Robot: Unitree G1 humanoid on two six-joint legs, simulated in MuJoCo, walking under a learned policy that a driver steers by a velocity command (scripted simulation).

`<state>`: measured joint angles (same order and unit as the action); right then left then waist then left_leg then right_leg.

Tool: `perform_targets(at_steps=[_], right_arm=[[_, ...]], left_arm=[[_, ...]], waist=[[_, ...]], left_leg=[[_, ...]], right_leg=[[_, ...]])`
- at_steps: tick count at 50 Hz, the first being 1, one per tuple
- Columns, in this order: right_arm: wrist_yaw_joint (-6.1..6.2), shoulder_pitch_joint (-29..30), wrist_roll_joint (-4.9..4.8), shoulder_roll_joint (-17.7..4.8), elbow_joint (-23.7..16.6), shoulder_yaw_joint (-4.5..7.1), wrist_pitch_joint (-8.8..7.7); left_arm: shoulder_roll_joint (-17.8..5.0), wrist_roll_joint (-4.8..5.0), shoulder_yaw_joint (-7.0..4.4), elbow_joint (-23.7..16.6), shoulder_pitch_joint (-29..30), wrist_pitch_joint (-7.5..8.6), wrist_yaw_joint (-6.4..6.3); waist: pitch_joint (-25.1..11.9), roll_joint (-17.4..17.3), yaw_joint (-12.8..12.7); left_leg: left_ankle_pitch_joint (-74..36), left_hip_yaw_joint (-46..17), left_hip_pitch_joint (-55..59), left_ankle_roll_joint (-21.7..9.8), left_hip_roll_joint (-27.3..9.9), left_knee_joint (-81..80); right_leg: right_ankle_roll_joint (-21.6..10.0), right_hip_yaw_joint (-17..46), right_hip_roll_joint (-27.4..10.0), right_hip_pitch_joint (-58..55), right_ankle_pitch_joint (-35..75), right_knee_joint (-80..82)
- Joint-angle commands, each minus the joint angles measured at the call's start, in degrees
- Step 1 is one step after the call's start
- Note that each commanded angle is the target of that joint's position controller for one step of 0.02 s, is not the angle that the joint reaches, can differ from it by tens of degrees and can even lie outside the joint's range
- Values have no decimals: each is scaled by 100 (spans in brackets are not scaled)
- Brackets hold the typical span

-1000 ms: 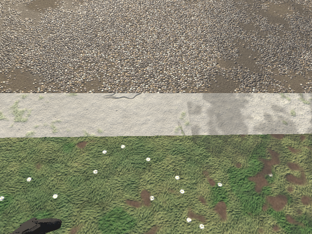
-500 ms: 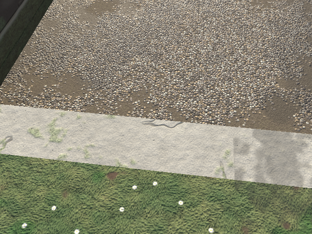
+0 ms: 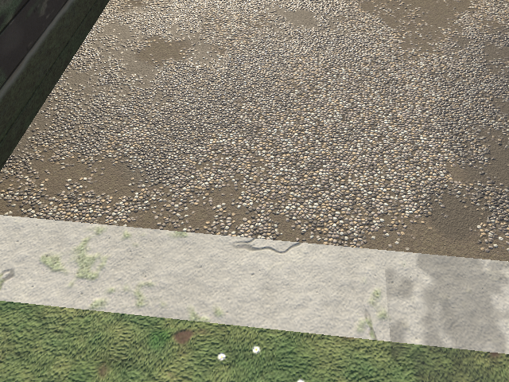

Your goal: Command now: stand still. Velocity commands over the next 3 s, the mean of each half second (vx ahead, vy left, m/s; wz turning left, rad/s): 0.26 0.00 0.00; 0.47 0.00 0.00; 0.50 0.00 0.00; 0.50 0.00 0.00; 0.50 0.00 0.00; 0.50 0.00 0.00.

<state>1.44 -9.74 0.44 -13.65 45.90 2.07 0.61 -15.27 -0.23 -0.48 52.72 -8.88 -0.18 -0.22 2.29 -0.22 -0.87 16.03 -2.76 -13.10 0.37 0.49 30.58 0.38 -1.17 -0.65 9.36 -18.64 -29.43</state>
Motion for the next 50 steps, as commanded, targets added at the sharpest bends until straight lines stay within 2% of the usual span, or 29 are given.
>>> perform_targets(at_steps=[1, 2, 4, 7, 10, 11, 12, 14, 15, 16, 17, 18, 19, 20, 21, 23, 27, 29, 32, 34, 36, 37, 38, 39, 40, 41, 43, 45, 50], right_arm=[[28, 49, -5, -699, -165, 186, -67], [33, 52, -6, -697, -105, 188, -66], [45, -82, -38, -673, 92, 198, -40], [52, -63, -93, -664, 149, 219, -105], [-42, 192, -171, -437, 71, 171, -428], [-84, 293, -199, -395, 22, 162, -523], [-120, 357, -198, -422, 15, 162, -593], [-182, -213, -211, -471, 285, 205, -654], [-190, -948, -228, -651, 604, 295, -655], [-185, -1632, -226, -1206, 857, 481, -680], [-231, -2214, -193, -1500, 964, 554, -682], [-251, -1992, -84, -965, 905, 365, -712], [-257, -1723, -45, -752, 823, 298, -732], [-264, -1580, -59, -678, 794, 257, -724], [-262, -1485, -82, -574, 796, 197, -687], [-224, -1515, -71, -467, 848, 129, -595], [-56, -1448, -75, -827, 840, 162, -534], [-38, -1704, -97, -901, 950, 185, -546], [-16, -1749, -171, -931, 1084, 225, -519], [-2, -1554, -135, -976, 1063, 241, -477], [7, -1413, -124, -903, 1019, 214, -375], [13, -1564, -28, -674, 915, 126, -353], [-40, -2590, -64, 253, 1012, -103, -476], [-49, -2215, -195, -367, 1024, 37, -614], [-19, -1616, -318, -690, 779, 156, -649], [66, -1247, -297, -757, 679, 178, -653], [146, -1300, -172, -616, 695, 246, -526], [156, -1504, -186, -354, 778, 256, -424], [158, -381, -80, -386, 440, 267, -405]], left_arm=[[-630, 3, -132, -112, -45, 20, -50], [-633, 2, -133, -71, -43, 15, -60], [-615, 27, -138, 77, -185, -10, -75], [-712, 102, -173, 84, -210, 38, -103], [-1024, 170, -265, 219, -739, 276, -102], [-1174, 181, -319, 260, -787, 333, -96], [-1166, 185, -330, 249, -774, 371, -82], [-1074, 201, -322, 131, -430, 380, -33], [-928, 207, -281, -42, 23, 375, -20], [-632, 181, -196, -294, 355, 456, -9], [-575, 101, -184, -420, 353, 575, -29], [-752, 199, -239, -391, 231, 635, 2], [-688, 318, -232, -333, 88, 657, 55], [-625, 329, -225, -332, 119, 659, 90], [-605, 275, -247, -358, 246, 648, 119], [-408, 198, -229, -414, 332, 596, 206], [-38, 102, -78, -769, 1187, 540, 271], [-121, 149, -90, -847, 1417, 514, 254], [-383, 172, -152, -961, 1487, 526, 276], [-588, 131, -275, -825, 963, 504, 282], [-872, 155, -513, -345, -557, 470, 219], [-1278, 121, -634, -160, -1411, 464, 170], [-1475, 51, -615, -75, -1650, 468, 228], [-993, 129, -507, -94, -1351, 492, 272], [-676, 133, -422, -157, -877, 502, 265], [-517, 90, -364, -288, -383, 530, 268], [-272, -102, -288, -288, -68, 568, 271], [-161, -77, -277, -151, -267, 564, 234], [-559, -77, -388, 12, -917, 534, 4]], waist=[[-444, 0, -17], [-424, -1, -18], [-446, 3, -25], [365, 236, -27], [714, 775, -181], [780, 1016, -142], [803, 985, -122], [508, 871, 239], [333, 619, 594], [143, -594, 777], [-220, -1649, 958], [-165, -1022, 716], [-64, -680, 529], [30, -438, 447], [154, -295, 399], [156, -480, 329], [440, -384, 428], [475, -530, 478], [581, -543, 297], [147, -601, -39], [-725, -618, -773], [-1393, 178, -943], [-2439, 1665, -407], [-2022, 1114, -555], [-1027, 829, -438], [-599, 242, -274], [-341, 428, 111], [-238, 449, 237], [202, 167, 61]], left_leg=[[-2281, -289, 523, -211, -309, -297], [-2236, -276, 522, -205, -299, -317], [-807, -85, 484, -236, -99, -303], [1827, -59, -464, -396, 36, -230], [1263, 227, -1401, -387, 106, 611], [852, 379, -1601, -383, 59, 880], [790, 336, -1558, -435, -22, 808], [576, 393, -408, -559, -2, -23], [268, 156, 581, -654, -38, -461], [59, -1303, 1635, -1035, -721, -1056], [-843, -3123, 2831, -1598, -1775, -1631], [-1442, -3142, 2921, -1679, -2009, -1493], [-1704, -2630, 2852, -1576, -1908, -1441], [-1889, -2155, 2778, -1470, -1803, -1531], [-2174, -1702, 2640, -1325, -1676, -1662], [-2410, -1118, 2232, -1152, -1382, -1916], [-2127, -415, 1113, -1126, -1070, -2397], [-1988, -327, 947, -1100, -1129, -2554], [-2266, -238, 1188, -983, -1372, -2437], [-3783, -109, 1533, -858, -1442, -1705], [-4851, 223, 1079, -581, -1061, 165], [-2997, 396, -131, -379, -666, 2021], [1571, -9, -1723, -63, 449, 4181], [1764, -675, -2225, -186, 268, 4949], [1456, -456, -2708, -324, -6, 5120], [874, -332, -2545, -385, -356, 4864], [205, -317, -1878, -425, -691, 4276], [138, -233, -1706, -404, -773, 3888], [-1064, -250, -2908, -179, -922, 2423]], right_leg=[[-63, 194, -211, 114, 1564, 400], [-63, 194, -210, 108, 1540, 418], [-134, 79, -73, 159, 214, 454], [-522, 539, -284, 722, -2017, 672], [-1119, 1958, -1198, 240, -2587, 1336], [-1361, 2537, -1652, 78, -2403, 1602], [-1439, 2698, -1798, 80, -1869, 1614], [-1170, 2034, -1507, 416, -761, 1244], [-863, 1346, -1066, 939, -102, 705], [-355, 216, -128, 1821, 884, -1067], [-59, 38, 323, 3104, -606, -2843], [-162, 545, 132, 3709, -1293, -3709], [-315, 676, -92, 3906, -994, -4019], [-396, 581, -286, 4099, -600, -4008], [-421, 480, -458, 4139, -230, -3744], [-318, 237, -565, 3735, 245, -3183], [3, -163, -311, 2869, 1302, -1311], [-7, -245, -125, 2383, 1721, -701], [-224, -45, -110, 2129, 1993, -222], [-404, -95, 71, 1511, 1780, -265], [-667, -293, 294, -383, 1681, -338], [-1030, 981, -793, -1878, 1709, -264], [-2095, 3905, -2173, -3203, 509, 722], [-1993, 4344, -2052, -2644, -141, 1325], [-1767, 3496, -1930, -1827, -130, 1410], [-1571, 2841, -1746, -913, 186, 1495], [-1359, 1839, -1242, 229, 642, 1775], [-1429, 1575, -1114, 581, 502, 2019], [-1509, 1563, -1235, 171, 513, 2261]])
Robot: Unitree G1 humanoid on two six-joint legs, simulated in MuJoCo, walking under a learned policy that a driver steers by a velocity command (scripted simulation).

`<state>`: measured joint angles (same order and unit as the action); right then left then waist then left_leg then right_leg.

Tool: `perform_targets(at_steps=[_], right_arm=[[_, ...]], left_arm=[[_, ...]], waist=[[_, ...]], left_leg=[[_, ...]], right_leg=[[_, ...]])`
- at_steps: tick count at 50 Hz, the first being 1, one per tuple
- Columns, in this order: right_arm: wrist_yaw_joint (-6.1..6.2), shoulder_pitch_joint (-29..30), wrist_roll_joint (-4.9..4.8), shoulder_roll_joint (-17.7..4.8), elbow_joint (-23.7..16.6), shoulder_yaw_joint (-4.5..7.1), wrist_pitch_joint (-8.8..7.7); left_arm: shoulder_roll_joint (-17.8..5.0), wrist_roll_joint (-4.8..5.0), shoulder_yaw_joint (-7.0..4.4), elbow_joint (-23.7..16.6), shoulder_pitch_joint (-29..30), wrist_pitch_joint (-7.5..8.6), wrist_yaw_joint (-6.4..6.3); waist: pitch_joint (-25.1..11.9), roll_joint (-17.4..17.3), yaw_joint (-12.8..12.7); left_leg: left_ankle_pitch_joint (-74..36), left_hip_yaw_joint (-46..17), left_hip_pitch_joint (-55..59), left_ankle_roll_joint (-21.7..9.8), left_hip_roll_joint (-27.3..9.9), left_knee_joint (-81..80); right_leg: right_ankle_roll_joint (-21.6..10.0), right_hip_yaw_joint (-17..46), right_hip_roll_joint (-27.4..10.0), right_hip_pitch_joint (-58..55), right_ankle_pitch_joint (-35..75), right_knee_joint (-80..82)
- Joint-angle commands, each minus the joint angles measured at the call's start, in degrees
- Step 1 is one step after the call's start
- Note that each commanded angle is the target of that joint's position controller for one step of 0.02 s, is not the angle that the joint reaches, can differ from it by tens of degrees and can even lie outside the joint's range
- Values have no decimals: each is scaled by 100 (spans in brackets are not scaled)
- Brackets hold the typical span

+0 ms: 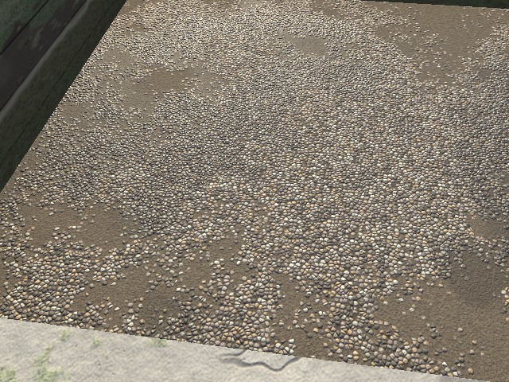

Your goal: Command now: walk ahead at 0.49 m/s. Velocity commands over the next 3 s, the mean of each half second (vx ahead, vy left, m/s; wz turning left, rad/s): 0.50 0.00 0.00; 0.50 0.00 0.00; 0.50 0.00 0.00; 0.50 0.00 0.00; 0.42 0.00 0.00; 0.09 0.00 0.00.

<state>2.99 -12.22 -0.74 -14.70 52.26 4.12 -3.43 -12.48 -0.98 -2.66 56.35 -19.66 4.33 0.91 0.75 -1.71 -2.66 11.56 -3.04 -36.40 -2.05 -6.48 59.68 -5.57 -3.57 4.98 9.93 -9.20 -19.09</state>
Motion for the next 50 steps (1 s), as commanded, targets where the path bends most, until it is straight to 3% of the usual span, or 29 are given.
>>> perform_targets(at_steps=[1, 6, 11, 13, 14, 15, 16, 17, 18, 19, 20, 22, 26, 30, 32, 33, 34, 36, 38, 39, 40, 41, 42, 43, 45, 47, 48, 49, 50], right_arm=[[-28, -37, 46, -232, -197, 46, -10], [-206, 719, 74, -38, -350, -69, -12], [-385, 1195, 45, -39, -504, -178, -29], [-432, 783, 9, -234, -451, -97, -52], [-421, 198, 20, -414, -298, -11, -69], [-409, -840, 44, -746, -16, 138, -94], [-384, -1797, 110, -1188, 126, 238, -58], [-448, -1948, -32, -1005, 289, 173, -4], [-426, -1319, -61, -498, 91, 61, 50], [-369, -813, 55, -206, -61, -41, 88], [-361, -495, 150, -93, -122, -105, 79], [-330, -119, 329, -137, -183, -144, 78], [-224, -450, 256, -225, -11, -183, 32], [-118, -715, 213, -353, 154, -143, 85], [-152, -744, 193, -547, 138, -98, 133], [-217, -770, 279, -463, 177, -121, 154], [-271, -771, 220, -475, 131, -116, 204], [-234, -488, 158, -471, 62, -141, 248], [-147, -385, 158, -282, 170, -222, 340], [-110, -302, 197, -137, 92, -286, 413], [-54, -528, 184, -254, -60, -251, 388], [-57, -862, 248, 93, -151, -382, 373], [-41, -763, 142, -266, -299, -295, 358], [-22, -573, 92, -386, -383, -259, 416], [24, -472, 263, -218, -649, -355, 564], [-28, -153, 461, 101, -1034, -584, 611], [-80, 156, 483, 229, -1204, -704, 582], [-167, 22, 431, 177, -1124, -711, 586], [-231, -139, 432, 81, -1171, -720, 574]], left_arm=[[-819, 4, -171, -301, -20, 56, -133], [-668, 82, -104, -93, -653, -80, -176], [-722, 189, -139, -34, -1091, -307, -221], [-883, 254, -192, 36, -1156, -394, -255], [-849, 304, -180, 33, -1045, -407, -273], [-735, 357, -137, 4, -911, -397, -279], [-393, 249, -54, -72, -1189, -308, -273], [-25, 318, 21, -202, -1469, -207, -209], [-480, 404, -103, -405, -973, -161, -226], [-637, 439, -147, -646, -289, -154, -263], [-558, 341, -159, -680, -206, -187, -320], [-439, 138, -217, -658, -589, -366, -405], [-486, 214, -236, -832, -496, -556, -524], [-401, 101, -107, -1232, 423, -460, -413], [-387, 94, -66, -1223, 440, -451, -343], [-337, 81, -28, -1107, 307, -477, -318], [-303, 76, 3, -1138, 293, -512, -299], [-420, -65, 8, -1170, 398, -530, -334], [-392, -172, 54, -1155, -153, -484, -326], [-528, -225, 37, -1146, -572, -495, -320], [-942, -295, -46, -1231, -758, -501, -277], [-908, -312, 26, -1334, -664, -567, -194], [-722, -309, 102, -1527, -361, -585, -172], [-558, -238, 195, -1706, 132, -520, -126], [-427, -185, 306, -2006, 880, -457, -49], [-318, -215, 394, -2120, 1186, -504, -90], [-379, -200, 390, -2093, 986, -563, -149], [-409, -180, 407, -1966, 816, -627, -201], [-450, -84, 434, -2037, 1053, -665, -215]], waist=[[336, 360, 198], [396, 459, -10], [488, 472, -149], [364, 714, 78], [107, 773, 392], [-481, 554, 838], [-1472, -395, 959], [-2013, -1619, 851], [-1102, -1104, 816], [-395, -833, 778], [-124, -302, 583], [-56, -358, 196], [63, -242, 79], [28, -360, 310], [96, -445, 361], [-64, -408, 363], [67, -417, 358], [346, -435, 255], [154, -531, -23], [-156, -56, -190], [-486, 911, -87], [-635, 2272, 37], [-465, 2185, 97], [-240, 1816, 241], [-131, 1036, 551], [-391, 752, 640], [-594, 776, 421], [-932, 745, 393], [-911, 736, 531]], left_leg=[[-953, -198, -651, 46, -217, -808], [-1894, 126, -242, 10, 10, -1822], [-1036, 342, 74, -45, 346, -2575], [-644, 477, 773, -188, 510, -2744], [-666, 589, 1490, -326, 661, -2956], [-1368, 282, 2792, -571, 447, -2995], [-1917, -1480, 4589, -1202, -863, -2890], [172, -3528, 5243, -1840, -1611, -4033], [1476, -3313, 4501, -1516, -1413, -4338], [1620, -2589, 3689, -1293, -1258, -4393], [1427, -2122, 2960, -1172, -1032, -4497], [431, -1425, 1932, -951, -720, -4514], [-128, -1152, 1856, -1098, -614, -4568], [-468, -915, 2338, -888, -524, -4538], [-418, -750, 2232, -864, -459, -4481], [-538, -542, 1848, -888, -352, -4345], [-351, -433, 1636, -940, -282, -4313], [-1646, -259, 1439, -861, -217, -4002], [-2453, -234, 1876, -748, -179, -3295], [-2842, -79, 2011, -561, 23, -2587], [-1499, 141, 1633, -138, 792, -1146], [1707, 122, 744, 168, 1317, 27], [2523, -370, 393, 339, 1279, 891], [2382, -597, 409, 409, 1235, 1512], [2156, -617, 649, 484, 926, 859], [1705, -485, 1406, 457, 465, -1317], [1213, -383, 1719, 418, 414, -2220], [522, -308, 2295, 305, 467, -2563], [-124, -162, 2652, 203, 498, -3141]], right_leg=[[-831, 1646, -1739, -10, -192, 1143], [-610, 1001, -1520, -15, 1079, 658], [-570, 1006, -1741, -585, 1813, -12], [-489, 1050, -1815, -662, 2455, -467], [-383, 953, -1655, -656, 3057, -1033], [-110, 649, -1245, -247, 3021, -2261], [270, 321, -525, 1128, 621, -4607], [390, 954, 137, 2559, -2553, -5867], [356, 1229, -228, 3165, -2326, -6119], [329, 1008, -460, 3383, -1892, -6160], [352, 904, -646, 3170, -1457, -5976], [425, 933, -866, 2349, -877, -5690], [551, 1029, -954, 2419, -767, -4662], [491, 972, -1105, 2525, 235, -3016], [433, 787, -1030, 2218, 215, -2824], [472, 580, -913, 1547, 169, -3069], [504, 397, -772, 1338, -125, -3170], [521, 384, -716, 927, -146, -2715], [344, 290, -658, 381, -38, -1837], [159, 427, -782, -220, 1754, -1342], [-277, 1084, -1269, -775, 3586, -1296], [-982, 2404, -1975, -910, 3637, -657], [-1161, 2888, -2243, -347, 2808, -328], [-1180, 2587, -2136, 244, 2586, -258], [-881, 1869, -1917, 733, 2377, -175], [-493, 1378, -1560, 600, 2228, -230], [-433, 1418, -1503, 243, 2207, -262], [-428, 1603, -1540, 44, 1795, -169], [-331, 1626, -1493, 96, 1198, -165]])
Over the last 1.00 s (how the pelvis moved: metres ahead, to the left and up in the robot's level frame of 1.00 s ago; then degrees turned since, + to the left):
0.36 -0.04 0.01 0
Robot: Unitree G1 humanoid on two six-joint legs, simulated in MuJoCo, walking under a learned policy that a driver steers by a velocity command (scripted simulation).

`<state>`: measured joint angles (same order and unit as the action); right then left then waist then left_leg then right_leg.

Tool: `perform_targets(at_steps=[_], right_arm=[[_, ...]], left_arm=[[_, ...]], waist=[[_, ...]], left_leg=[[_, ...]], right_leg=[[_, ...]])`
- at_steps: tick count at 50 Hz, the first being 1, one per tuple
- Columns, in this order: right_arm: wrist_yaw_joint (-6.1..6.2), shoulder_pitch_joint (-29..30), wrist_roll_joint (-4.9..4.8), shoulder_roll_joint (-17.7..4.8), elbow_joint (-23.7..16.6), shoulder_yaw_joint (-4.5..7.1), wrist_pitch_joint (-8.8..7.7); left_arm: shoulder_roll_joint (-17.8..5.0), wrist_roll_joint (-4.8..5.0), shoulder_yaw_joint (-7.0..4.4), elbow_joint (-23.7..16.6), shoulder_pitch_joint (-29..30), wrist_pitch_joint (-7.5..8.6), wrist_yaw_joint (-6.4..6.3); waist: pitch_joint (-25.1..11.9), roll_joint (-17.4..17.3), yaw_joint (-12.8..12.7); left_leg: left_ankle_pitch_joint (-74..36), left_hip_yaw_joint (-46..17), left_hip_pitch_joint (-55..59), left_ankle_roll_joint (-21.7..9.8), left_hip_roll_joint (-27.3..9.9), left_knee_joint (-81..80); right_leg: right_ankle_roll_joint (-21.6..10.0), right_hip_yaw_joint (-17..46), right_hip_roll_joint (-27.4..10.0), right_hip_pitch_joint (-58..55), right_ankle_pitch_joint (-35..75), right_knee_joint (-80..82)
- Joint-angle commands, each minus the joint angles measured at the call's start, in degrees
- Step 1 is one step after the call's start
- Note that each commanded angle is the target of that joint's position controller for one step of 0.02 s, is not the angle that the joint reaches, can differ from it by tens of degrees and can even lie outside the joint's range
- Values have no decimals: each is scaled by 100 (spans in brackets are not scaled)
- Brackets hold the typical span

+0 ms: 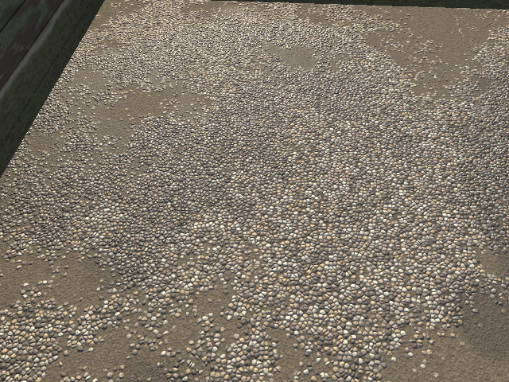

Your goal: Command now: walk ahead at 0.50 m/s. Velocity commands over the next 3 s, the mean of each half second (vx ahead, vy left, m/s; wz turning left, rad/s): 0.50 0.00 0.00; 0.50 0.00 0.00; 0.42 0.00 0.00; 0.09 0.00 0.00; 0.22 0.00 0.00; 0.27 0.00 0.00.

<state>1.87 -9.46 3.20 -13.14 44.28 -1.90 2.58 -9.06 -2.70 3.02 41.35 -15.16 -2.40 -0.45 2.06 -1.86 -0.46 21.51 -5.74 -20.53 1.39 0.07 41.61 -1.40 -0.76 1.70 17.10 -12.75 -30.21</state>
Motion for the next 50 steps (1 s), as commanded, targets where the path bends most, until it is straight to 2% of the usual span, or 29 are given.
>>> perform_targets(at_steps=[1, 2, 3, 4, 5, 6, 8, 10, 11, 14, 15, 16, 18, 19, 20, 26, 27, 28, 30, 31, 32, 33, 34, 35, 36, 37, 38, 41, 50], right_arm=[[-159, -428, 101, -202, -427, -118, -16], [-184, -330, 164, -338, -552, -134, 18], [-220, -131, 103, -587, -613, -111, 44], [-257, 116, 5, -614, -721, -109, 52], [-284, 353, -32, -534, -822, -150, 32], [-310, 477, -28, -518, -870, -178, 12], [-327, 453, -25, -535, -1029, -189, -27], [-320, 460, 3, -560, -1164, -206, -3], [-270, 425, -7, -533, -1248, -218, 52], [-247, 503, 47, -596, -1438, -232, 64], [-304, 624, 132, -502, -1670, -269, 9], [-331, 552, 169, -504, -1712, -278, -27], [-363, 558, 164, -569, -1832, -286, -74], [-370, 541, 118, -613, -1899, -291, -99], [-367, 513, 121, -642, -1920, -294, -118], [-382, 693, 139, -689, -2158, -341, -130], [-403, 974, 99, -719, -2385, -378, -161], [-422, 955, 131, -684, -2372, -377, -146], [-422, 901, 162, -704, -2415, -387, -141], [-384, 642, 197, -712, -2265, -368, -142], [-360, 760, 162, -746, -2334, -386, -174], [-358, 840, 145, -731, -2355, -395, -183], [-359, 868, 137, -722, -2366, -405, -186], [-403, 1100, 102, -713, -2525, -432, -183], [-403, 1039, 116, -715, -2526, -432, -181], [-361, 774, 161, -728, -2374, -412, -190], [-363, 838, 147, -738, -2389, -417, -195], [-367, 873, 122, -723, -2391, -426, -191], [-364, 806, 118, -716, -2349, -431, -204]], left_arm=[[-796, 167, -97, -582, 711, 8, -66], [-897, 177, -93, -596, 752, 13, -42], [-858, 108, -65, -623, 505, -8, 5], [-836, 3, -9, -708, 682, -34, 35], [-826, -49, 16, -765, 735, -35, 47], [-756, -97, 59, -806, 732, -43, 49], [-841, -141, 89, -870, 696, 9, 99], [-865, -100, 131, -965, 898, 79, 165], [-958, -61, 116, -1007, 935, 86, 134], [-928, -66, 164, -1186, 1097, 91, 130], [-938, -94, 218, -1416, 1441, 89, 187], [-948, -141, 225, -1469, 1446, 87, 198], [-995, -184, 240, -1578, 1456, 83, 195], [-1077, -140, 238, -1628, 1358, 73, 196], [-1096, -158, 243, -1644, 1326, 63, 183], [-1147, -191, 286, -1878, 1531, 51, 166], [-1155, -254, 298, -1980, 1465, 61, 207], [-1114, -314, 323, -1958, 1473, 99, 226], [-1121, -299, 335, -2002, 1490, 126, 241], [-1154, -194, 318, -1976, 1580, 92, 195], [-1196, -128, 300, -2038, 1599, 46, 172], [-1196, -131, 302, -2065, 1650, 22, 157], [-1199, -142, 303, -2083, 1664, 8, 149], [-1159, -235, 330, -2150, 1615, 45, 203], [-1149, -278, 334, -2137, 1575, 61, 222], [-1191, -187, 310, -2077, 1576, 31, 178], [-1187, -145, 311, -2112, 1603, 22, 167], [-1199, -149, 309, -2121, 1622, 11, 155], [-1197, -162, 308, -2104, 1523, 3, 131]], waist=[[-982, 569, 332], [-718, 358, 225], [-438, -160, -57], [-40, -527, -26], [40, -674, -80], [9, -682, -147], [-228, -291, -121], [-253, 5, -32], [-198, 331, 35], [-264, 206, 44], [-107, 262, 174], [-422, 292, 176], [-721, 229, 150], [-783, 238, 112], [-936, 179, 110], [-981, 112, 108], [-764, 152, -39], [-955, 201, 1], [-1136, 225, 47], [-1381, 103, 205], [-1132, 26, 148], [-985, 5, 140], [-897, 21, 131], [-659, 156, 5], [-837, 190, 35], [-1155, 92, 164], [-990, 64, 132], [-831, 108, 126], [-842, 160, 95]], left_leg=[[-1433, 136, 1354, -235, -140, -1614], [-1470, 94, 1281, -329, -191, -1686], [-667, -27, 783, -482, -167, -1719], [-60, -239, 164, -554, -196, -2114], [-86, -340, 4, -531, -211, -2371], [-353, -358, 34, -475, -192, -2426], [-757, -333, 481, -477, -152, -2259], [-894, -354, 706, -487, -155, -2218], [-961, -299, 636, -479, -132, -2201], [-1224, -280, 606, -426, -127, -2255], [-1834, -227, 571, -446, -164, -2065], [-2110, -245, 704, -444, -191, -1984], [-2421, -275, 762, -432, -224, -1929], [-3001, -264, 802, -407, -244, -1813], [-3227, -261, 870, -390, -268, -1771], [-2929, -312, 849, -360, -345, -1811], [-3174, -331, 695, -318, -357, -1748], [-3264, -320, 754, -290, -331, -1682], [-3139, -299, 844, -237, -350, -1639], [-2667, -298, 1005, -273, -401, -1779], [-2415, -307, 924, -299, -439, -1856], [-2291, -329, 832, -322, -446, -1910], [-2195, -345, 789, -334, -458, -1945], [-2491, -373, 600, -291, -431, -1865], [-2542, -361, 665, -260, -433, -1848], [-2193, -332, 912, -280, -469, -1938], [-2086, -337, 856, -292, -463, -1956], [-1942, -358, 776, -319, -473, -2012], [-1994, -358, 789, -330, -467, -2059]], right_leg=[[-579, 1331, -1032, -480, 787, 1042], [-466, 1267, -814, -385, 81, 1058], [-324, 916, -403, -420, -680, 1188], [-159, 626, -252, -653, -751, 1022], [-100, 524, -216, -862, -544, 843], [-100, 482, -220, -1025, -363, 782], [-174, 470, -237, -1012, -235, 831], [-211, 516, -279, -919, -170, 931], [-257, 540, -249, -1057, -19, 958], [-267, 597, -307, -1304, 311, 898], [-266, 709, -343, -1156, 1104, 859], [-266, 715, -369, -1350, 1421, 779], [-228, 718, -391, -1585, 1662, 671], [-220, 714, -400, -1637, 2033, 590], [-209, 712, -413, -1714, 2114, 524], [-91, 761, -483, -1543, 1650, 587], [-82, 723, -560, -1434, 1952, 505], [-98, 755, -542, -1465, 2158, 473], [-104, 790, -577, -1438, 2221, 452], [-97, 863, -575, -1512, 1674, 587], [-52, 846, -610, -1388, 1273, 676], [-21, 849, -606, -1315, 1064, 740], [-9, 857, -607, -1263, 944, 789], [-25, 829, -621, -1170, 1403, 712], [-50, 839, -646, -1235, 1564, 668], [-47, 890, -632, -1318, 1091, 762], [-21, 883, -616, -1218, 915, 814], [1, 890, -609, -1128, 720, 896], [1, 897, -600, -1154, 755, 918]])
Over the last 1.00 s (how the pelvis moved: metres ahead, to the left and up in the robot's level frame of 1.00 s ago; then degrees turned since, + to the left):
0.35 0.02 -0.01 0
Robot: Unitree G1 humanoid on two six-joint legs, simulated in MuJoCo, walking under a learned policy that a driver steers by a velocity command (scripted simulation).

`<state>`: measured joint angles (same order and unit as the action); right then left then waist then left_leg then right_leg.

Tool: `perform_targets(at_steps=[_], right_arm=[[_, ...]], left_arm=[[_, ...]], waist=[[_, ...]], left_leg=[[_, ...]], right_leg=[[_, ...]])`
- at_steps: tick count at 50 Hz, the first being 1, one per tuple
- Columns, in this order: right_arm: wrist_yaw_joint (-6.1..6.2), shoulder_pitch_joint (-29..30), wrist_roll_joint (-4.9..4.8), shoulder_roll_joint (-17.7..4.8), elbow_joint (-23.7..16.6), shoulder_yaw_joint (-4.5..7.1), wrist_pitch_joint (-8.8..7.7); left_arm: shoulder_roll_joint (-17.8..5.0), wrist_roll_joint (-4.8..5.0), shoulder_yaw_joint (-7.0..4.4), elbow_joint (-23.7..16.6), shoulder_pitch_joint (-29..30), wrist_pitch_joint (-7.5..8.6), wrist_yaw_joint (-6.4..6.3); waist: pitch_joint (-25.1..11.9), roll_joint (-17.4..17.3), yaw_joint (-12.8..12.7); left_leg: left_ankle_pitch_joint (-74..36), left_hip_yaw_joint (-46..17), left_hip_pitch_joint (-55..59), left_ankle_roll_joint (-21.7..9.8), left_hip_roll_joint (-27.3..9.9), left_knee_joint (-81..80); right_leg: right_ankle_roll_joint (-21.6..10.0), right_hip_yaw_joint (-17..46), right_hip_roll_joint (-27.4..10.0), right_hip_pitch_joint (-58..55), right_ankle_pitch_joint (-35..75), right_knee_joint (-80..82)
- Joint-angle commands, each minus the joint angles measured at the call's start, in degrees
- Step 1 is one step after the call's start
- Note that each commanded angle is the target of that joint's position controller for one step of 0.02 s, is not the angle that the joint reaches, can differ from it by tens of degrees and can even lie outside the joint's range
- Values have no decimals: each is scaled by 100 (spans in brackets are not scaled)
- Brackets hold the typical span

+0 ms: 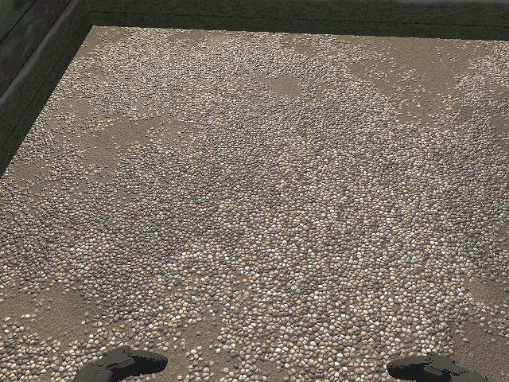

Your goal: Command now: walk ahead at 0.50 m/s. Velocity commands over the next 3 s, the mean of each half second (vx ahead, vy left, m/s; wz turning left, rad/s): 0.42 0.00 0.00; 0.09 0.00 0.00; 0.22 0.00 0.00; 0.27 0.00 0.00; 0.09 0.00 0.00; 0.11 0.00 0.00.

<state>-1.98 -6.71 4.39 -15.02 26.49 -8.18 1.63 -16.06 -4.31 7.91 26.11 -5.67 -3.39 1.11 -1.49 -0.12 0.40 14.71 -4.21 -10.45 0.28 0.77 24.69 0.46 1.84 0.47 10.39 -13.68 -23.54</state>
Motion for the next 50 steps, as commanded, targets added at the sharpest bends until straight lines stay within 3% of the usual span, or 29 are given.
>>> perform_targets(at_steps=[1, 2, 3, 6, 7, 8, 9, 11, 12, 13, 14, 15, 16, 18, 23, 30, 37, 39, 50], right_arm=[[-14, 745, -22, -500, -719, 170, -103], [-8, 676, -1, -497, -711, 171, -99], [34, 407, 40, -521, -554, 197, -105], [36, 482, 14, -512, -559, 189, -103], [-1, 695, -14, -490, -710, 163, -95], [4, 635, 6, -487, -703, 165, -89], [45, 371, 46, -512, -543, 192, -95], [47, 458, 25, -506, -553, 187, -101], [13, 679, -2, -473, -702, 158, -93], [17, 617, 10, -472, -695, 160, -87], [56, 364, 47, -497, -538, 187, -90], [54, 336, 24, -511, -489, 192, -85], [17, 532, -15, -477, -597, 168, -72], [17, 261, -38, -536, -454, 214, -42], [-1, 53, -119, -571, -231, 317, 21], [21, -228, -191, -569, 48, 437, 92], [80, -495, -214, -556, 237, 501, 133], [149, -702, -200, -565, 374, 535, 166], [187, -1045, -258, -510, 589, 614, 133]], left_arm=[[-441, -82, -149, -639, 533, 144, 29], [-439, -113, -146, -607, 481, 158, 45], [-499, -23, -175, -538, 482, 123, -7], [-502, 12, -173, -564, 539, 99, -43], [-449, -71, -144, -629, 508, 138, 11], [-436, -111, -138, -604, 467, 151, 29], [-486, -23, -165, -527, 458, 117, -21], [-480, 10, -163, -554, 511, 98, -48], [-427, -66, -135, -612, 479, 135, 5], [-424, -104, -132, -582, 433, 147, 22], [-474, -24, -159, -513, 441, 112, -27], [-467, 20, -161, -486, 395, 92, -44], [-407, -50, -135, -499, 317, 120, 7], [-476, -26, -178, -317, 59, 121, 39], [-521, 86, -277, -76, -140, 83, 64], [-533, 158, -386, 239, -447, 29, 49], [-540, 180, -437, 477, -735, -3, -1], [-577, 247, -462, 563, -655, -63, -108], [-505, 241, -486, 847, -827, -123, -233]], waist=[[-310, 90, -106], [-514, 102, -75], [-806, -3, 55], [-533, -50, 25], [-318, 65, -89], [-494, 76, -63], [-784, -39, 61], [-553, -93, 30], [-335, 10, -88], [-498, 38, -62], [-754, -55, 61], [-618, -93, 31], [-347, -23, -88], [-545, 4, -56], [-383, -27, -43], [-262, -29, -53], [-187, -7, -62], [-112, -12, 12], [43, -15, -57]], left_leg=[[-1678, -528, -382, -181, -510, -280], [-1751, -512, -290, -157, -508, -246], [-1435, -481, -47, -177, -538, -329], [-1294, -498, -156, -219, -540, -377], [-1645, -521, -344, -183, -515, -299], [-1719, -509, -277, -158, -514, -279], [-1409, -479, -36, -176, -541, -363], [-1315, -489, -132, -203, -534, -401], [-1638, -513, -310, -179, -518, -325], [-1707, -506, -246, -158, -518, -305], [-1397, -482, -26, -174, -544, -397], [-1392, -523, -45, -190, -560, -463], [-1787, -575, -220, -174, -559, -434], [-1854, -598, -25, -183, -584, -472], [-1608, -616, 64, -230, -581, -716], [-1573, -576, 157, -275, -542, -950], [-1654, -529, 211, -284, -498, -1076], [-1312, -466, 240, -298, -451, -1109], [-1566, -441, 122, -283, -394, -1229]], right_leg=[[-210, 605, -497, -449, 1394, 154], [-234, 618, -526, -534, 1590, 106], [-226, 670, -512, -614, 1131, 185], [-178, 663, -492, -485, 869, 282], [-201, 626, -504, -436, 1379, 187], [-228, 636, -527, -518, 1565, 140], [-221, 690, -514, -602, 1114, 222], [-182, 679, -491, -503, 911, 292], [-205, 646, -509, -450, 1393, 215], [-226, 655, -530, -524, 1554, 175], [-218, 704, -513, -595, 1101, 258], [-196, 715, -509, -545, 1008, 333], [-213, 706, -546, -497, 1564, 306], [-277, 756, -595, -644, 1761, 340], [-320, 795, -598, -626, 1443, 593], [-352, 755, -554, -684, 1319, 812], [-353, 700, -519, -720, 1371, 917], [-287, 653, -419, -613, 840, 972], [-310, 592, -382, -772, 1109, 1003]])
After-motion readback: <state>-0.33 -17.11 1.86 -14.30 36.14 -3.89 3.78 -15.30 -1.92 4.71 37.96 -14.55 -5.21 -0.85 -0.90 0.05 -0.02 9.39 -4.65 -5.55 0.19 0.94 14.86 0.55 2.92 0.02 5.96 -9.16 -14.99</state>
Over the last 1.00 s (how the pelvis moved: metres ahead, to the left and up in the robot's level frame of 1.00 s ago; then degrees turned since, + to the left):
0.05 0.01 0.01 -1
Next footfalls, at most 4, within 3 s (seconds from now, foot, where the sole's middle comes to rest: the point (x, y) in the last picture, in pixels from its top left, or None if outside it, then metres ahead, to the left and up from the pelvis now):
none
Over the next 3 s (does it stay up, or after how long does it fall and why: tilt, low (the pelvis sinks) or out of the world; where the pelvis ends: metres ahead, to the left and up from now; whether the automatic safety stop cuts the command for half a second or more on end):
stays up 0.00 0.00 0.01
